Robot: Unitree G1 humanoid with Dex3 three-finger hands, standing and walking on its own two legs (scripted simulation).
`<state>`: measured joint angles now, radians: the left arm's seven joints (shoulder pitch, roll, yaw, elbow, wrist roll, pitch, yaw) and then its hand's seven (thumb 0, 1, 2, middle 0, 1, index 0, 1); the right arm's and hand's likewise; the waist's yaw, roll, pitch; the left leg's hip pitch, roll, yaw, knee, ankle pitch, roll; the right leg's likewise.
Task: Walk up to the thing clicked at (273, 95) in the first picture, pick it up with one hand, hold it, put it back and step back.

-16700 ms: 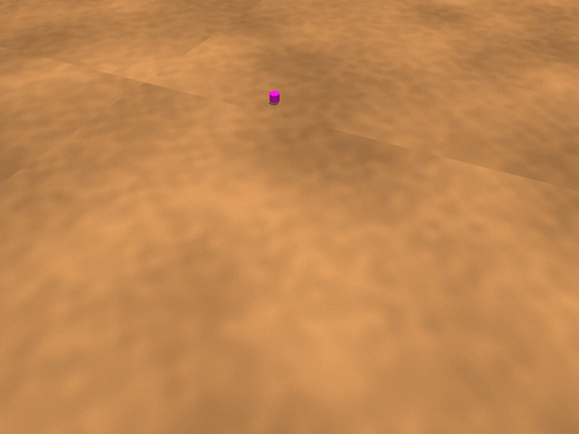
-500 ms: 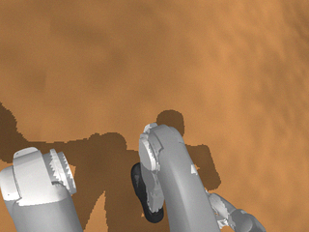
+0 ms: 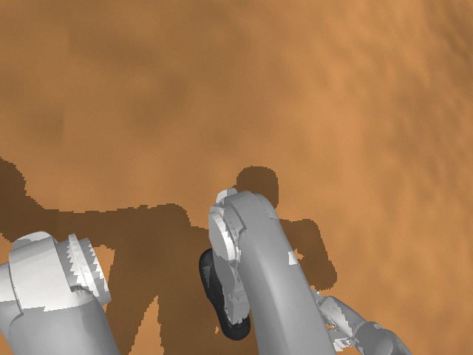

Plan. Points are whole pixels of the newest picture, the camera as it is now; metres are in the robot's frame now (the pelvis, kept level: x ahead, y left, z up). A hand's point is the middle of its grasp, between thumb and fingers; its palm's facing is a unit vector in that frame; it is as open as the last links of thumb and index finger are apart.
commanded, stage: close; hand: left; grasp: from above
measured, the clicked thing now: out of the picture +0.38 +0.36 -0.27
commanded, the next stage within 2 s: settle in 0.88 s
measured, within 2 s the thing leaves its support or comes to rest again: leaves its support in 1.32 s
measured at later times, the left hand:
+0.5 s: hand out of the picture +0.36 +0.35 -0.25, palm faces -0.41 -0.21 -0.89, open 10.0 cm
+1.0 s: hand out of the picture +0.37 +0.35 -0.25, palm faces -0.40 -0.22 -0.89, open 8.6 cm
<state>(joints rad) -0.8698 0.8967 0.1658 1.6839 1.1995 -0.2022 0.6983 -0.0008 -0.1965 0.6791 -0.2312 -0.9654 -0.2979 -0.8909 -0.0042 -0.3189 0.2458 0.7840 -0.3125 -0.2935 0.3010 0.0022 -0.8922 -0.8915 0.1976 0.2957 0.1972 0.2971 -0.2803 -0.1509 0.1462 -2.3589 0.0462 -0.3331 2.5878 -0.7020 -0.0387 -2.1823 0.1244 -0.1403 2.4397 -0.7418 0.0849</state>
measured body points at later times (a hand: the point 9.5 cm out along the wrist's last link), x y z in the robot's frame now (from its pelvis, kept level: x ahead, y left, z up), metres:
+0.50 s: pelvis +0.00 +0.00 +0.00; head +0.24 +0.14 +0.35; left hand +0.38 +0.36 -0.20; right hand +0.11 -0.25 -0.07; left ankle +0.06 +0.14 -0.26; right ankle +0.10 -0.13 -0.26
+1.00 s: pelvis +0.00 +0.00 +0.00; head +0.24 +0.15 +0.35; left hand +0.39 +0.36 -0.19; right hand +0.11 -0.24 -0.07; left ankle +0.06 +0.14 -0.26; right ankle +0.10 -0.13 -0.26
